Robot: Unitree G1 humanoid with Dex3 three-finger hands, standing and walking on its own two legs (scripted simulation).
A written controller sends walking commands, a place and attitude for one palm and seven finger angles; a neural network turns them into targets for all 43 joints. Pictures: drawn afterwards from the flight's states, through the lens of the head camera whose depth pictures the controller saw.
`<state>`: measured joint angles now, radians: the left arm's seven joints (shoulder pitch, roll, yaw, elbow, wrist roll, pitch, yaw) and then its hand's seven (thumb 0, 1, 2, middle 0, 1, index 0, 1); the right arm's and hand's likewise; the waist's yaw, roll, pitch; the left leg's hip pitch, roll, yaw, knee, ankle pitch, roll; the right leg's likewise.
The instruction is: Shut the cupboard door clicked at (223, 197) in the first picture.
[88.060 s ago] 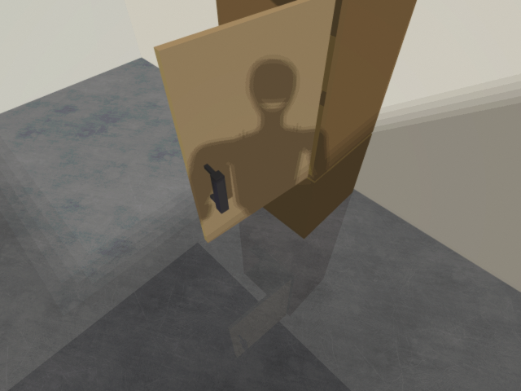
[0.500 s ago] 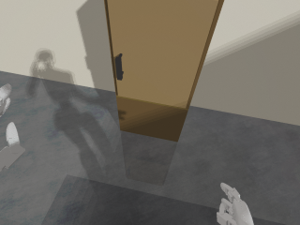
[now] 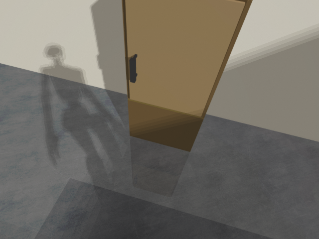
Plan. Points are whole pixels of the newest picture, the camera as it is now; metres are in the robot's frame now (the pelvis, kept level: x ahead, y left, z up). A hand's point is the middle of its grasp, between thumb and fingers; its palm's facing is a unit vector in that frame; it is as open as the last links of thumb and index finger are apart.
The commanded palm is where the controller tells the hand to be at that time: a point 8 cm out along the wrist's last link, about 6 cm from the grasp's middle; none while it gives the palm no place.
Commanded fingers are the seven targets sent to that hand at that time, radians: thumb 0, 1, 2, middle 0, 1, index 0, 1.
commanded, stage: let the arm hang, fingers relaxed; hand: left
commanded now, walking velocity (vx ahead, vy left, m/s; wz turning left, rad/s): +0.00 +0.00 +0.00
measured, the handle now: (134, 68) +0.85 +0.17 -0.10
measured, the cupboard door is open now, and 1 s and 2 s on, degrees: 0 0 0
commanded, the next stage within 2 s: look to check the result in 0.58 s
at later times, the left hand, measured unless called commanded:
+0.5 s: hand out of the picture +0.06 +0.16 -0.17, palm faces -0.02 -0.98 -0.20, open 7.3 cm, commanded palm none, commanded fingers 0.00 0.90 0.90 -0.20 -0.30 -0.20 -0.30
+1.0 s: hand out of the picture -0.01 +0.15 -0.17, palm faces +0.02 -0.98 -0.18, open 7.3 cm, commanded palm none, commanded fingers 0.00 0.90 0.90 -0.20 -0.30 -0.20 -0.30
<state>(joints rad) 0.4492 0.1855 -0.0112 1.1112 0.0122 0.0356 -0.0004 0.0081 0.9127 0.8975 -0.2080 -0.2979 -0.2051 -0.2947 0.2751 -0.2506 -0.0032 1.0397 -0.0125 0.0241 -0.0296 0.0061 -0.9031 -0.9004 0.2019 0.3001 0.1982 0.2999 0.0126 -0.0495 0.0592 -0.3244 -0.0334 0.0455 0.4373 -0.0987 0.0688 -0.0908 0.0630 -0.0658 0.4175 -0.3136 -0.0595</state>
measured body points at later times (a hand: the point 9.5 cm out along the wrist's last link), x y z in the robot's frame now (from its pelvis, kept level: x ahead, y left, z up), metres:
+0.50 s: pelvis +0.03 -0.01 +0.00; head +0.02 -0.01 +0.45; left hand +0.06 +0.21 -0.16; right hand +0.02 -0.24 -0.16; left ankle +0.09 +0.07 -0.74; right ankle -0.05 -0.08 -0.74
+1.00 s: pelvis +0.04 -0.01 +0.00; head +0.05 -0.01 +0.45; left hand -0.01 +0.20 -0.16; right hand +0.03 -0.23 -0.16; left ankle +0.09 +0.07 -0.74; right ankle -0.05 -0.08 -0.74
